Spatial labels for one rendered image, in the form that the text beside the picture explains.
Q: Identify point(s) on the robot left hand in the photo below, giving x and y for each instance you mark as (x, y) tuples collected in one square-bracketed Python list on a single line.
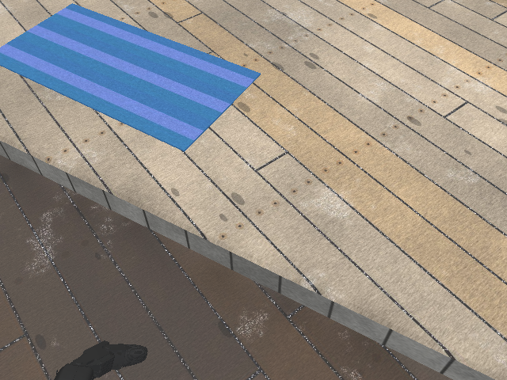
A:
[(101, 359)]

